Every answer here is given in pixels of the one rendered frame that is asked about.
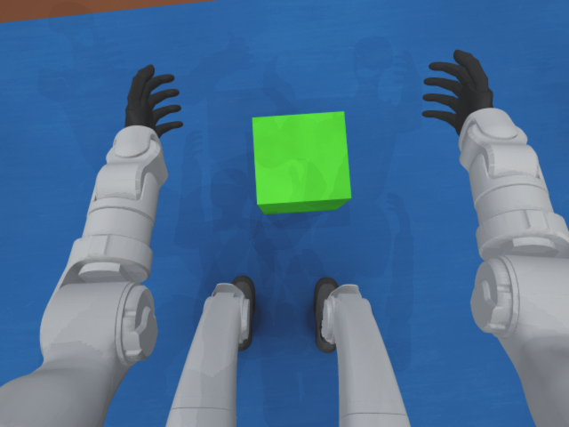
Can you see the robot left upper arm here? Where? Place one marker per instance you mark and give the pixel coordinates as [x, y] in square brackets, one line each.
[93, 333]

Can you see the robot right forearm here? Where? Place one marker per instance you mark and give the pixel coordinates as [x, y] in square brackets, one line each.
[510, 195]

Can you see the robot right hand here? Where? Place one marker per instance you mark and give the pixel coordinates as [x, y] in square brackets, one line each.
[472, 90]

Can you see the robot left hand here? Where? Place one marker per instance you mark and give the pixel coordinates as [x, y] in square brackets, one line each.
[139, 110]

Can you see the carton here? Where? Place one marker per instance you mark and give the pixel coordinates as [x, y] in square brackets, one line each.
[301, 162]

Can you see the robot right foot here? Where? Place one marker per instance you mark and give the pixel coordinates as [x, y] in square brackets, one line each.
[323, 289]

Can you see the robot right upper arm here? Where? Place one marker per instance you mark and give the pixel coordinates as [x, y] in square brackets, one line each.
[524, 302]

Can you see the robot left shin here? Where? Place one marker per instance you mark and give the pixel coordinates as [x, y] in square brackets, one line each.
[225, 288]

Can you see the robot left forearm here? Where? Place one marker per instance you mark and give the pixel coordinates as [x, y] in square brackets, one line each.
[117, 233]

